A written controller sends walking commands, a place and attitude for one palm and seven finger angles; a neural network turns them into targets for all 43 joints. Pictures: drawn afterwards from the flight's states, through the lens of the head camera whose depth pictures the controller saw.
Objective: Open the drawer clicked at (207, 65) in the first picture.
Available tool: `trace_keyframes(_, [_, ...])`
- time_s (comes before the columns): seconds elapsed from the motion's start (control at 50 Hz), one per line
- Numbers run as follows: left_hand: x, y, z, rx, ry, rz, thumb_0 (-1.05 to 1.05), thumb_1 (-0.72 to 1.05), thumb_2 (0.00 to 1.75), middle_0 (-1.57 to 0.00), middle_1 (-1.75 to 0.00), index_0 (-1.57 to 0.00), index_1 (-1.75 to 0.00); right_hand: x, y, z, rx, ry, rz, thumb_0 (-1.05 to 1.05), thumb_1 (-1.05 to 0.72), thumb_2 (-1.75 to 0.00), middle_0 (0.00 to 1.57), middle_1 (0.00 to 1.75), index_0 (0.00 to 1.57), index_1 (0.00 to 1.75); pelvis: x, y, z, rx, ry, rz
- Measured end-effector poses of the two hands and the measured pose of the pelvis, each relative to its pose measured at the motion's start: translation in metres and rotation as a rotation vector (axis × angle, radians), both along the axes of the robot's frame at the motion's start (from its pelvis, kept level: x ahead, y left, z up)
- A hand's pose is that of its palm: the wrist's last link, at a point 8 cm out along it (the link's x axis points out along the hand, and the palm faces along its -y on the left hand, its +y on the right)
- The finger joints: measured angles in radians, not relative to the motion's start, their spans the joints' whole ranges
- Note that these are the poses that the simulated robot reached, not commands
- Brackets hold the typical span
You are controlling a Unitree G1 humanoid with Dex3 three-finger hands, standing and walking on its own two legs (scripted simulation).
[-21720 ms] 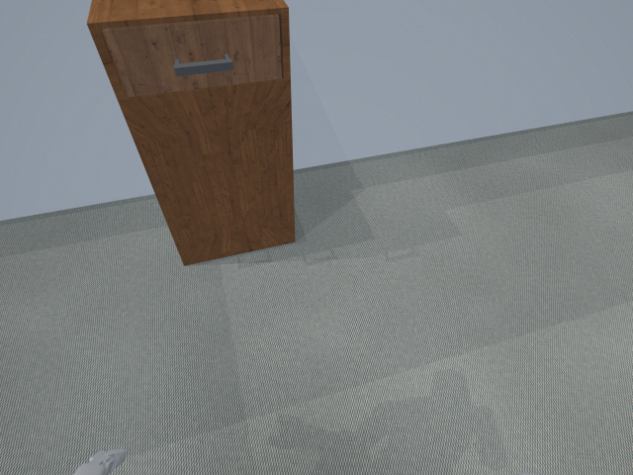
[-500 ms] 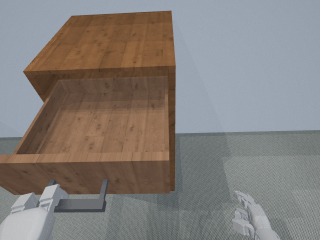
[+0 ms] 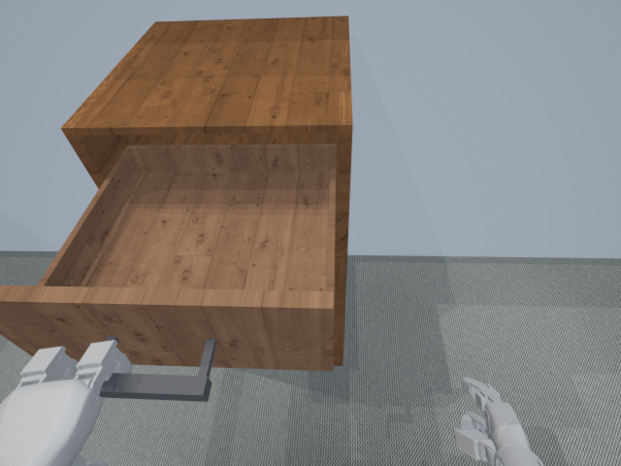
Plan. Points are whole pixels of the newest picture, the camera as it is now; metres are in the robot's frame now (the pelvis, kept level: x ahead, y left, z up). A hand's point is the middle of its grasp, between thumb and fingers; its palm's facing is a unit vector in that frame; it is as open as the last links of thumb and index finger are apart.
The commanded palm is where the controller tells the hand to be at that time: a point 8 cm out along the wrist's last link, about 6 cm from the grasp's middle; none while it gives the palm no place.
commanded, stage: open the thumb to release the handle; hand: left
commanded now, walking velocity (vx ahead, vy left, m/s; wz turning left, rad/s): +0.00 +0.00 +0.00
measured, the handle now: (152, 367) +0.20 +0.21 +0.07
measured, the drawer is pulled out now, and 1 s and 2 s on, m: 0.30 0.30 0.30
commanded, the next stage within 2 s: lift the hand off the handle in 0.04 s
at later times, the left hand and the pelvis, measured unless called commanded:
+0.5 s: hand (93, 412) +0.16 +0.27 +0.05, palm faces +0.04 -0.06 -1.00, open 13.7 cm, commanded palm +0.13 +0.27 +0.11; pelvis -0.01 +0.00 +0.00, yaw +1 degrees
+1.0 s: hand (58, 388) +0.16 +0.27 +0.12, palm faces +0.10 -0.08 -0.99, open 13.5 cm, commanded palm +0.13 +0.26 +0.18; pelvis +0.00 +0.01 +0.02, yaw +1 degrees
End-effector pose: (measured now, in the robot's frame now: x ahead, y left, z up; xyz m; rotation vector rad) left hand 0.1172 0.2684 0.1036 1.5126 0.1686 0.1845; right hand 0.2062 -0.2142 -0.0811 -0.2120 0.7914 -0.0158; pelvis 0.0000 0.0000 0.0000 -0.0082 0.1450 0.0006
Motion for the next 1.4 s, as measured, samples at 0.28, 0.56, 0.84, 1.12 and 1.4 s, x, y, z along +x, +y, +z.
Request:
trace_keyframes(0.28, [-0.001, -0.005, -0.009, -0.041, -0.021, 0.035, 0.00, -0.47, 0.31, -0.32, -1.20, -0.33, -1.21, -0.007, -0.007, 0.004, -0.027, -0.015, 0.020, 0.01, -0.91, -0.90, 0.20, 0.30, 0.20, 0.30, -0.009, -0.003, 0.000, -0.001, -0.008, 0.016])
trace_keyframes(0.56, [0.016, 0.000, 0.003, -0.021, -0.019, 0.018, 0.00, -0.49, 0.30, -0.32, -1.20, -0.35, -1.22, -0.012, 0.005, 0.001, -0.002, 0.002, 0.007, 0.01, -0.91, -0.90, 0.20, 0.30, 0.20, 0.30, -0.007, -0.001, 0.005, -0.002, -0.028, 0.015])
trace_keyframes(0.84, [0.015, 0.004, 0.041, -0.039, -0.070, 0.024, 0.00, -0.49, 0.30, -0.32, -1.20, -0.37, -1.22, 0.008, 0.014, 0.021, -0.004, -0.058, 0.032, 0.01, -0.91, -0.90, 0.20, 0.30, 0.20, 0.30, -0.002, 0.009, 0.015, -0.008, -0.059, 0.018])
trace_keyframes(1.12, [0.015, 0.004, 0.082, -0.041, -0.095, 0.008, 0.00, -0.49, 0.30, -0.32, -1.20, -0.38, -1.23, 0.021, 0.038, 0.040, 0.033, -0.094, 0.080, 0.01, -0.91, -0.90, 0.20, 0.30, 0.20, 0.30, 0.001, 0.018, 0.025, -0.012, -0.108, 0.019])
trace_keyframes(1.4, [0.013, -0.003, 0.129, -0.032, -0.163, -0.030, 0.00, -0.49, 0.30, -0.32, -1.20, -0.33, -1.20, 0.017, 0.045, 0.050, 0.063, -0.103, 0.100, 0.01, -0.91, -0.90, 0.20, 0.30, 0.20, 0.30, -0.004, 0.019, 0.033, -0.007, -0.148, 0.017])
